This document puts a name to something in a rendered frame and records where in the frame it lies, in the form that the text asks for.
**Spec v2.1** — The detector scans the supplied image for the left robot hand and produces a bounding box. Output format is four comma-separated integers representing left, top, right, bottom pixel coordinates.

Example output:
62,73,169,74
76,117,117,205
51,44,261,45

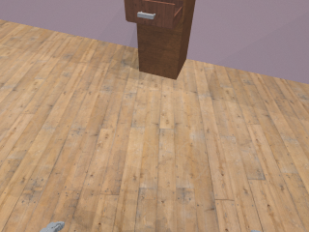
40,221,65,232

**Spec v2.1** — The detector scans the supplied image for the drawer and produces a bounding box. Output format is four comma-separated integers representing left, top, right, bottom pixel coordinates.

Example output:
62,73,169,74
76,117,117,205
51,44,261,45
124,0,183,30

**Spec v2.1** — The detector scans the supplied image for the cabinet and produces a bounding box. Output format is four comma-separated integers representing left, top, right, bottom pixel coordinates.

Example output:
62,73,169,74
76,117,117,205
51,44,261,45
136,0,196,80

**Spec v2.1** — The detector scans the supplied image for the handle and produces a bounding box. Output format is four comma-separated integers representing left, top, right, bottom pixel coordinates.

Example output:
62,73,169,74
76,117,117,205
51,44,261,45
137,12,155,19

